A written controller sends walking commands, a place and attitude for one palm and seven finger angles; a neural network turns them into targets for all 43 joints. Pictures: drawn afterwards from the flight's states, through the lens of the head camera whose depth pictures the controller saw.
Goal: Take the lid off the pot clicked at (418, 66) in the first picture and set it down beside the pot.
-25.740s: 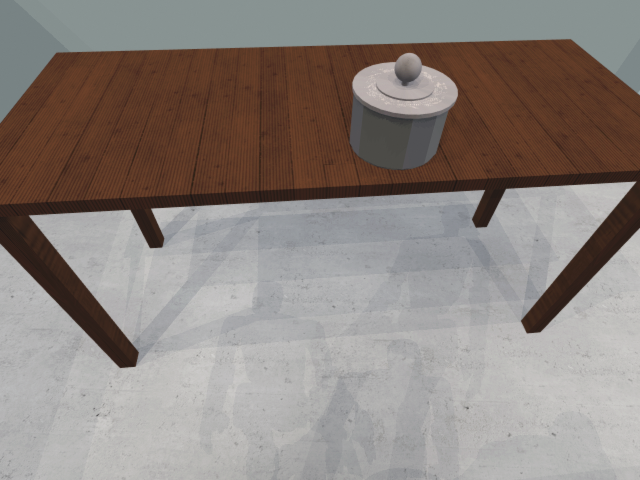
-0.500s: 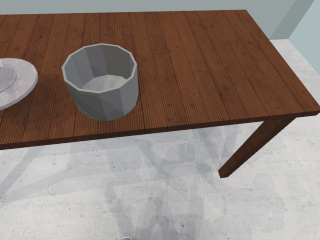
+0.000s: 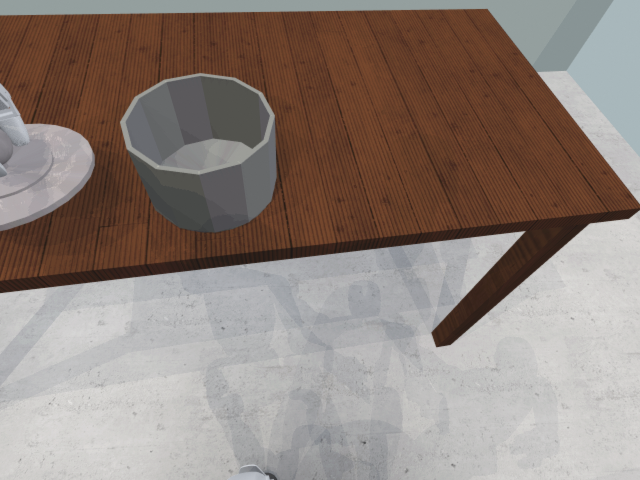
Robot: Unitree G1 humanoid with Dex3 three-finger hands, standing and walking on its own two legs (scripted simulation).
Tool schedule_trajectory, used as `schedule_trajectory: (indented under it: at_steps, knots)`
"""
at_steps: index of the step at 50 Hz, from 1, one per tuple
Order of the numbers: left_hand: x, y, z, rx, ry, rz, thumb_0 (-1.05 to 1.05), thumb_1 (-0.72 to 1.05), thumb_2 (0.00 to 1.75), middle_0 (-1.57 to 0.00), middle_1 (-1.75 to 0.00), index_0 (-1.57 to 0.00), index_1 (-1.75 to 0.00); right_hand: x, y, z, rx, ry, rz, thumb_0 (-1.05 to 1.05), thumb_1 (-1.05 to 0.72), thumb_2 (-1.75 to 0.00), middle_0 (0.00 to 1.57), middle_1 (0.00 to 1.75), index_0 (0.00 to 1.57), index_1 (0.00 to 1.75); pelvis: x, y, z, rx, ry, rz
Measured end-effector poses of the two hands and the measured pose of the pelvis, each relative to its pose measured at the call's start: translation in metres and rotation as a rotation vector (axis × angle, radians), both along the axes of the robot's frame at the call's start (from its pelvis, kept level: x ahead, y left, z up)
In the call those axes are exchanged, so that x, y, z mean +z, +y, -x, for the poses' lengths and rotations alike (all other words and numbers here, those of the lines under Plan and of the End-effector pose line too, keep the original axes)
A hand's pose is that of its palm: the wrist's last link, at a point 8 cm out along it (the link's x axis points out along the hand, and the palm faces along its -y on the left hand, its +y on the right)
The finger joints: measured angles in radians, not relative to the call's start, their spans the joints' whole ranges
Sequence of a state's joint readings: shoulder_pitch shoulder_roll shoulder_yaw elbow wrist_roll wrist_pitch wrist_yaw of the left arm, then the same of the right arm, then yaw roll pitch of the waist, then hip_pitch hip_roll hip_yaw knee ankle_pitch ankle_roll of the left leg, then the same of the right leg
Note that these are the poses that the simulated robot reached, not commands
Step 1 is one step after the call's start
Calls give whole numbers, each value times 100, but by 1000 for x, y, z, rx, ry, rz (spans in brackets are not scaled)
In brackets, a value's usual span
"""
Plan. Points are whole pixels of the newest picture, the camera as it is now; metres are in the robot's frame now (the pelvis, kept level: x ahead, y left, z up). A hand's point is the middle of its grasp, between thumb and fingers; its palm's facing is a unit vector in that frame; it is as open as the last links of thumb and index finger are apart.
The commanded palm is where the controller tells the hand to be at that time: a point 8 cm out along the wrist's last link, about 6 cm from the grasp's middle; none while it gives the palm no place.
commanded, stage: lower the lid onto the table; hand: left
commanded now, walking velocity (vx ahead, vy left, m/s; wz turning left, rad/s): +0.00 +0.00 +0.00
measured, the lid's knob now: out of the picture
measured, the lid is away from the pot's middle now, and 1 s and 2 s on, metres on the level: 0.23 0.24 0.24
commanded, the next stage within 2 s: open the fingers wide in 0.68 s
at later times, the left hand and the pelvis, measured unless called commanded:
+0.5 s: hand out of the picture +0.47 +0.34 +0.11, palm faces -0.48 -0.22 -0.85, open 7.4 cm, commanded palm +0.53 +0.35 +0.18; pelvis +0.00 +0.00 -0.01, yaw -1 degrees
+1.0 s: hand (3, 183) +0.47 +0.34 +0.09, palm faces -0.42 -0.13 -0.90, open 7.4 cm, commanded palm +0.49 +0.34 +0.16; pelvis +0.00 +0.00 -0.01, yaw -1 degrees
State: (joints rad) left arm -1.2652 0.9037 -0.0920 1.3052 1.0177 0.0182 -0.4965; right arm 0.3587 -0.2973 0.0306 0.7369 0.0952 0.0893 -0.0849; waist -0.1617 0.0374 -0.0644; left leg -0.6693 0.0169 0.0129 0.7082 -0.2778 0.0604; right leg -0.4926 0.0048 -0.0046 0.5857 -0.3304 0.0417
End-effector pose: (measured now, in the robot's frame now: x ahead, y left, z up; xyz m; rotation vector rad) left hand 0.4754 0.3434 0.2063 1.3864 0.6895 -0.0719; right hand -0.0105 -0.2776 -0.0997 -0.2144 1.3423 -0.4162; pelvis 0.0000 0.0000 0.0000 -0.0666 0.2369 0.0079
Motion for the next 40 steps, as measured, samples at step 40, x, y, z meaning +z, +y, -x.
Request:
schedule_trajectory:
  at_steps: [40]
  knots:
    - [-54, 7, -15, -35, 45, 22, 0, 27, 60, -72, -99, -69, -100, -5, 7, 22, -46, 72, 35, 0, -90, -90, 20, 30, 20, 30, -14, 5, 1, -14, 69, 20]
